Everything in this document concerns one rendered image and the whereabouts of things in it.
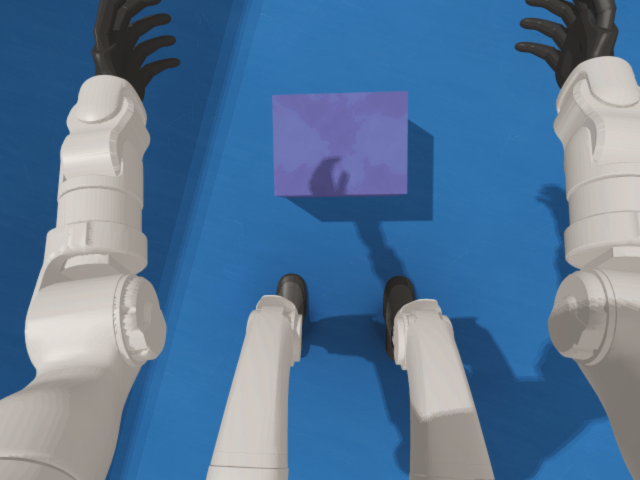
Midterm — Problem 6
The robot left hand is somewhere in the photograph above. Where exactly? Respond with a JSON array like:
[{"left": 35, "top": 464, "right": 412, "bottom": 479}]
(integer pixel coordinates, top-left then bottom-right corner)
[{"left": 92, "top": 0, "right": 180, "bottom": 101}]

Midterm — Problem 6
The left robot upper arm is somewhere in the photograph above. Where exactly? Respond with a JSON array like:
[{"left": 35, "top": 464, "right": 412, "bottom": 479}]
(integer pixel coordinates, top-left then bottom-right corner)
[{"left": 0, "top": 273, "right": 166, "bottom": 480}]

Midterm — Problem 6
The robot right hand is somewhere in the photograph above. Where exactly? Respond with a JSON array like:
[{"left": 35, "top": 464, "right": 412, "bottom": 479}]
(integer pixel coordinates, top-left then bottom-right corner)
[{"left": 515, "top": 0, "right": 619, "bottom": 89}]

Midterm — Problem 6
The robot left forearm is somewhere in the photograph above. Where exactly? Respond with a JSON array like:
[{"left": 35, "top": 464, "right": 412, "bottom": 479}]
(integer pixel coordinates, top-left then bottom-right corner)
[{"left": 25, "top": 75, "right": 150, "bottom": 368}]

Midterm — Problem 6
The robot right shin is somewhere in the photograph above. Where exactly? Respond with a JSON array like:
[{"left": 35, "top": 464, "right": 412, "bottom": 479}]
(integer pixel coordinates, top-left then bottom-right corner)
[{"left": 392, "top": 299, "right": 454, "bottom": 345}]

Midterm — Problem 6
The carton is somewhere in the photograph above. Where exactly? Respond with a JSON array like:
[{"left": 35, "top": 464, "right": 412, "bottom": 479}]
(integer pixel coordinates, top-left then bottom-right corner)
[{"left": 272, "top": 91, "right": 408, "bottom": 198}]

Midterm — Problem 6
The left robot foot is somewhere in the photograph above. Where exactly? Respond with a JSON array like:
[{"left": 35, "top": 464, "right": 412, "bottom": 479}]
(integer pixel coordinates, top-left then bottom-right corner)
[{"left": 276, "top": 273, "right": 307, "bottom": 349}]

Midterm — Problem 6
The right robot upper arm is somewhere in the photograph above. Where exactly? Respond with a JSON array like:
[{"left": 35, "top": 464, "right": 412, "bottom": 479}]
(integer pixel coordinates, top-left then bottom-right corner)
[{"left": 548, "top": 267, "right": 640, "bottom": 480}]

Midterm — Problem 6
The robot right forearm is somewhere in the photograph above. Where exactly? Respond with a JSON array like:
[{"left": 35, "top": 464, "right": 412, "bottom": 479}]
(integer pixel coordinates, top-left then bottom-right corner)
[{"left": 553, "top": 56, "right": 640, "bottom": 272}]

